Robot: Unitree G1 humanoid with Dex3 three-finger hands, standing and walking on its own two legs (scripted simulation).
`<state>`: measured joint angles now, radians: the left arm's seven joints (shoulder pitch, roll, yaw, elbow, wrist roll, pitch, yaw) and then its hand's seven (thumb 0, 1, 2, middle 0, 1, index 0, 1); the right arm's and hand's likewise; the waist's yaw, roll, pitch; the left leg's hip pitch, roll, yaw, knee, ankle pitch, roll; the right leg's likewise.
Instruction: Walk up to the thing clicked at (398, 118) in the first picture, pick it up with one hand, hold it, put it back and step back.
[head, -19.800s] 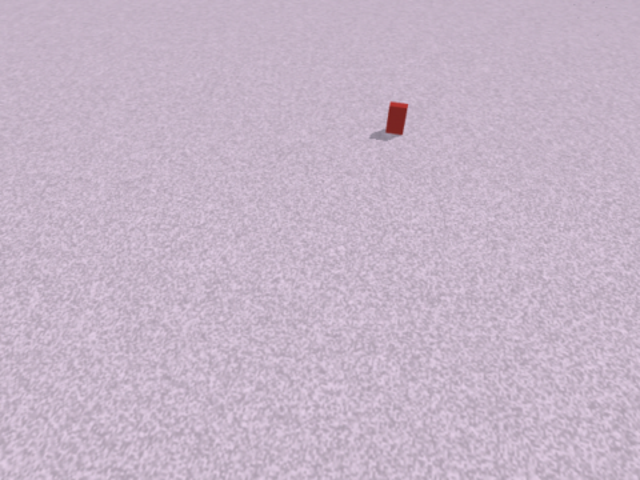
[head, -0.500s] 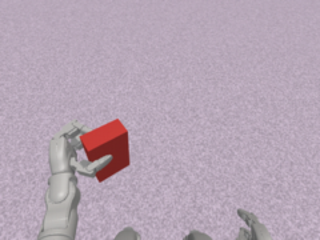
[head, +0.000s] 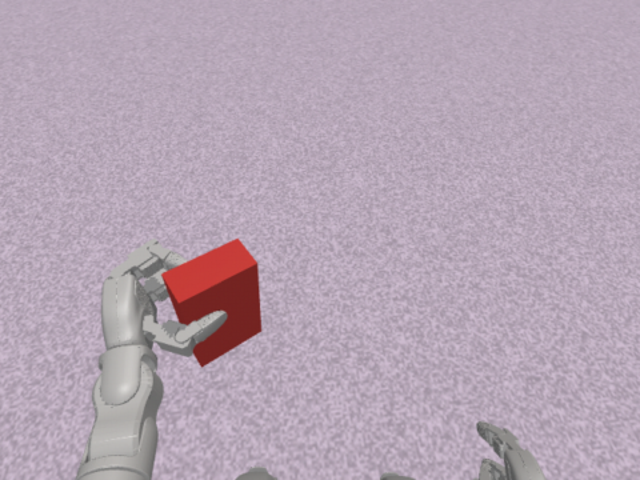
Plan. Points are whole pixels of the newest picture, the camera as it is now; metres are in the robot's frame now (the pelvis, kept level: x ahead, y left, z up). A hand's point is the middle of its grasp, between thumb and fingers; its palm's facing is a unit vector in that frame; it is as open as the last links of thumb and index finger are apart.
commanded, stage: hold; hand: left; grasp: from the side
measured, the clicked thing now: (218, 306) +0.33 +0.14 +0.02
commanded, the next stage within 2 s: crouch in 0.14 s
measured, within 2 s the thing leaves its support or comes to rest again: neither
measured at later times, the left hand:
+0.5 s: hand (183, 315) +0.32 +0.18 +0.01, palm faces +0.25 -0.97 +0.03, open 8.9 cm
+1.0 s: hand (199, 358) +0.36 +0.22 -0.23, palm faces +0.32 -0.95 -0.02, open 8.9 cm
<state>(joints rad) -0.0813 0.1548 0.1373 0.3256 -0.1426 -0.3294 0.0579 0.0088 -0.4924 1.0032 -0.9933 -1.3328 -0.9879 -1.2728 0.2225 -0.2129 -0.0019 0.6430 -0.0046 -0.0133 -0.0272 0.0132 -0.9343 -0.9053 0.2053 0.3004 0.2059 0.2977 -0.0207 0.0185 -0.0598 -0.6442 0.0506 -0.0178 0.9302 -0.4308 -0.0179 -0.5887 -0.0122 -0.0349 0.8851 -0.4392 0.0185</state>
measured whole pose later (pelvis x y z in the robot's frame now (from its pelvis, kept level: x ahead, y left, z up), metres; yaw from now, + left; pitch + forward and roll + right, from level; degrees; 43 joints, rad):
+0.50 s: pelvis -0.02 +0.00 -0.01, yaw +0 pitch +11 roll -2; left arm -0.17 0.14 0.20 0.51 -0.14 -0.43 0.07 0.01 -0.52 1.02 -1.01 -1.34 -1.00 -1.28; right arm 0.19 -0.21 -0.01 0.65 -0.02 -0.04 -0.01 0.01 -0.90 -0.90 0.21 0.30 0.21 0.30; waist -0.03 -0.01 -0.05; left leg -0.75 0.04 -0.02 0.98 -0.42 -0.02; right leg -0.70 -0.02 -0.03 0.95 -0.43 0.02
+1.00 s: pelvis -0.05 +0.00 -0.20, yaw -3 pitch +32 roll -4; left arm -0.47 0.26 0.38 0.90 -0.13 -0.77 0.01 0.01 -0.53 1.04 -1.01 -1.36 -1.00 -1.30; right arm 0.09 -0.23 0.01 0.70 -0.08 -0.02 0.08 0.01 -0.92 -0.91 0.20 0.30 0.21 0.30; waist -0.05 0.00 -0.19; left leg -1.72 0.05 -0.07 1.81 -0.66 -0.02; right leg -1.66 -0.01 -0.03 1.77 -0.68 0.02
